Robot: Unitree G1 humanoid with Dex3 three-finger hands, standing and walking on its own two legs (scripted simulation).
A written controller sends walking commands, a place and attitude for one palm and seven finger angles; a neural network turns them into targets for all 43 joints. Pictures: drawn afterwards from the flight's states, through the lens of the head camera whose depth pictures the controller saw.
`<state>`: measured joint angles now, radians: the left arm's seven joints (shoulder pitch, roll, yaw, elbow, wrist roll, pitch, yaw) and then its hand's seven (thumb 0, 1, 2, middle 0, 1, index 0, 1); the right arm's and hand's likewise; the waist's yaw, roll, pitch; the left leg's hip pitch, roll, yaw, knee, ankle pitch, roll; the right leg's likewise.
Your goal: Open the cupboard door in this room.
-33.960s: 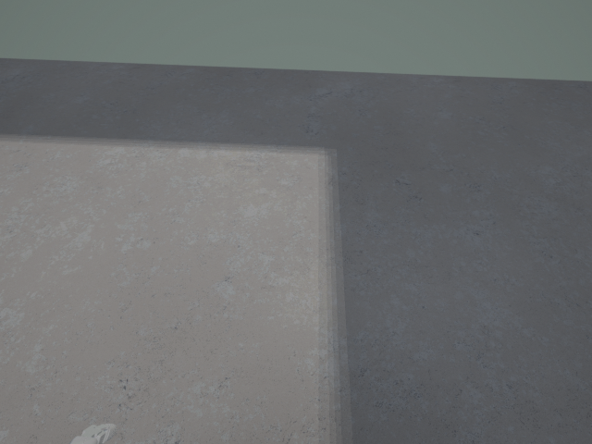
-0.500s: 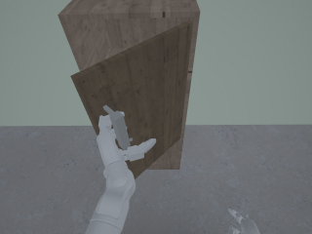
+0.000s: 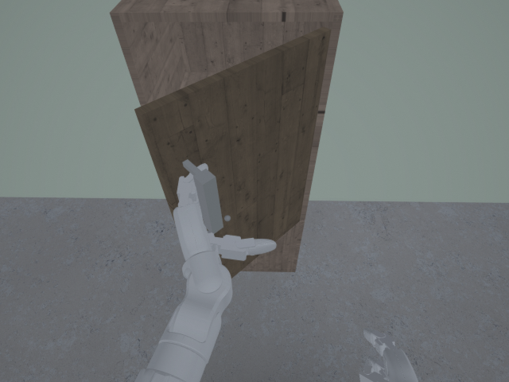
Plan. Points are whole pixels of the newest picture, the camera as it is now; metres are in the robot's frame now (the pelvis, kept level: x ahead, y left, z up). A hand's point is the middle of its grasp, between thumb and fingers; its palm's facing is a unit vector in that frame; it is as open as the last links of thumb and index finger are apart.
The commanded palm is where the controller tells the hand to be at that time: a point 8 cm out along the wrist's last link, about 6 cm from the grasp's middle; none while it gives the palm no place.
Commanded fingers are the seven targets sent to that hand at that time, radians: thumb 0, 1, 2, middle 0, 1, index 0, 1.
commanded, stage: slide the hand sideways off the handle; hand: left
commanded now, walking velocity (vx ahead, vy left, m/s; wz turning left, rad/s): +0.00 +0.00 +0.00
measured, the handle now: (202, 197) +0.39 +0.12 +0.08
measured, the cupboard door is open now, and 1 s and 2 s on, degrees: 44 47 47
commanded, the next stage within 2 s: draw the hand back to the body in 1.16 s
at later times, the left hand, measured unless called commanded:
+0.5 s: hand (221, 242) +0.30 +0.07 +0.08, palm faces -0.04 -1.00 +0.00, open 16.3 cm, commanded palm +0.27 +0.13 +0.08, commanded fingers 0.00 -0.50 0.30 -0.15 -0.30 -0.15 -0.30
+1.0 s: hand (186, 271) +0.26 +0.12 +0.08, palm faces +0.03 -1.00 -0.03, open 16.3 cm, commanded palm +0.22 +0.17 +0.08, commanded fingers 0.00 -0.50 0.30 -0.15 -0.30 -0.15 -0.30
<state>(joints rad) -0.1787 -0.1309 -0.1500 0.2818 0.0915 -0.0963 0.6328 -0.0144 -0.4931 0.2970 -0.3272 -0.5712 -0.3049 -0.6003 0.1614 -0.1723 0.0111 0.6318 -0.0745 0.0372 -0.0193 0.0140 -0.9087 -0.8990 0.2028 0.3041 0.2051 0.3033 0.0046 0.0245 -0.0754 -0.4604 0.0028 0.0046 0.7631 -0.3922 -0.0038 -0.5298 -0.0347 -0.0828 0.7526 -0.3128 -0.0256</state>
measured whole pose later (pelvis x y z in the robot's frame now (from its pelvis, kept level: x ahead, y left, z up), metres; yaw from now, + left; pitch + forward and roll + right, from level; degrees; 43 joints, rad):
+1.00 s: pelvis +0.03 -0.01 +0.00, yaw +0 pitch +6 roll +0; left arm 0.39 0.11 -0.05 -0.21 -0.11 -0.18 -0.02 -0.02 -0.49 0.30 -0.16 -0.30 -0.16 -0.30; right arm 0.24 -0.22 0.03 0.49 0.00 -0.12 -0.03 0.02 -0.91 -0.90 0.20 0.30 0.21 0.30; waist 0.02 0.04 -0.07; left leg -0.44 0.01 0.00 0.79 -0.46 -0.01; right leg -0.52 -0.02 -0.09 0.79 -0.38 -0.03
